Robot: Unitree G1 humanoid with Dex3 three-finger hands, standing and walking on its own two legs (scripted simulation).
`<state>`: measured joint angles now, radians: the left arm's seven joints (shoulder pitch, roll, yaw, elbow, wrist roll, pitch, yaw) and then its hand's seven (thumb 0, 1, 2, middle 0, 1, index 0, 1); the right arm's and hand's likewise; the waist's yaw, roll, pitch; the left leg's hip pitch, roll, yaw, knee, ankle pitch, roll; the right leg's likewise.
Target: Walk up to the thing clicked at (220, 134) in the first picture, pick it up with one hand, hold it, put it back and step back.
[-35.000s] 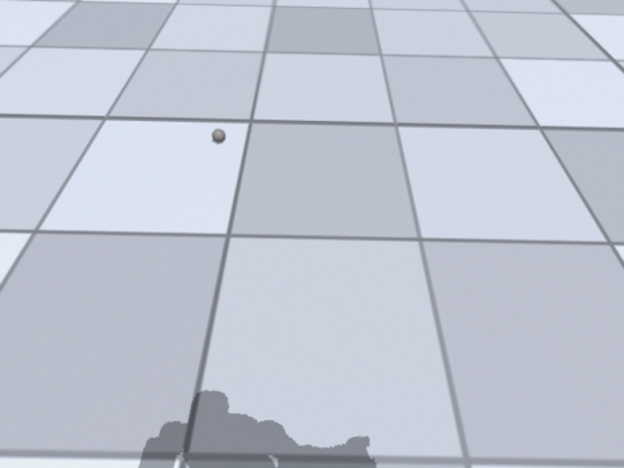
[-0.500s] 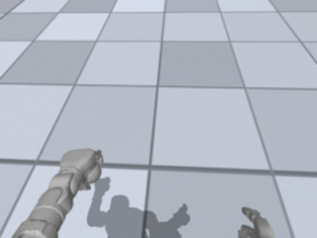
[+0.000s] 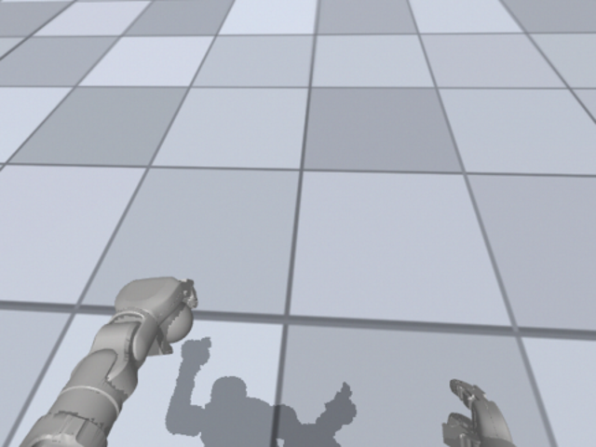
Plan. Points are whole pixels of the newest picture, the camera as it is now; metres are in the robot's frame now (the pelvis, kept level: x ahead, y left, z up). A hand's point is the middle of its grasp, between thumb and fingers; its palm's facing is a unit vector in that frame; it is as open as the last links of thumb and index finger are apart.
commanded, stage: hold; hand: left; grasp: from above
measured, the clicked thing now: (171, 320) +0.31 +0.21 -0.06
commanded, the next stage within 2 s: crouch in 0.44 s
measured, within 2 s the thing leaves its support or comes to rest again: neither
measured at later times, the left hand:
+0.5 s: hand (161, 324) +0.29 +0.22 -0.04, palm faces -0.46 -0.05 -0.89, open 9.2 cm
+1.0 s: hand (177, 344) +0.30 +0.23 -0.14, palm faces -0.48 +0.02 -0.88, open 9.3 cm
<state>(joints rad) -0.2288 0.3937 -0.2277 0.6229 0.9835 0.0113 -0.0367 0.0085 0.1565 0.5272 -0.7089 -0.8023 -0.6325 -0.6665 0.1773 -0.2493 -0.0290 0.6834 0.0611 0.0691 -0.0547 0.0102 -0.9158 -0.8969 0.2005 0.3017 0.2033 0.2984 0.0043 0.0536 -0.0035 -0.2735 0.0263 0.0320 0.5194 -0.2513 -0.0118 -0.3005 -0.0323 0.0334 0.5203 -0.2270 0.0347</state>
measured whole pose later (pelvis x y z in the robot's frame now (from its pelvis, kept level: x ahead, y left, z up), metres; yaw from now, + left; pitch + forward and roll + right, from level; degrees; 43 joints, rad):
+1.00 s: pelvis -0.01 +0.00 -0.04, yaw +1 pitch +12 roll -1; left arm -0.41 0.37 -0.19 1.00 1.14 -0.08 0.24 0.00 0.12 0.61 -0.71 -0.82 -0.62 -0.70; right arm 0.18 -0.26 -0.07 0.72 0.01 0.05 -0.01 0.01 -0.91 -0.90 0.20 0.30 0.21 0.30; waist -0.05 0.00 -0.05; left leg -0.68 0.03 -0.01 0.84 -0.36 -0.02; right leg -0.69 -0.03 0.01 0.82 -0.33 0.03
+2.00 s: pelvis -0.06 +0.01 -0.35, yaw -2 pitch +39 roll -6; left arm -0.95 0.62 0.05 1.38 1.24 -0.12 0.37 0.00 0.09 0.58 -0.77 -0.76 -0.69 -0.66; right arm 0.17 -0.27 -0.01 0.71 -0.11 -0.07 0.10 0.00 -0.92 -0.90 0.20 0.30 0.21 0.30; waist -0.23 0.02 -0.11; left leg -2.10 0.00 -0.10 2.13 -0.71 -0.02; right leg -2.06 -0.02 -0.01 2.06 -0.67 0.06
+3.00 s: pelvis -0.07 +0.01 -0.44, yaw -5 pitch +35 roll -10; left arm -1.07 0.83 0.12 1.54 1.32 -0.21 0.41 0.00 0.11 0.48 -0.81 -0.70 -0.72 -0.63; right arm 0.18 -0.29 0.11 0.70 -0.16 -0.07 0.15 0.00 -0.92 -0.90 0.20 0.30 0.21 0.30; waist -0.33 -0.03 0.04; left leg -2.34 -0.02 -0.17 2.42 -0.71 -0.02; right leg -2.27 0.00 -0.04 2.30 -0.66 0.07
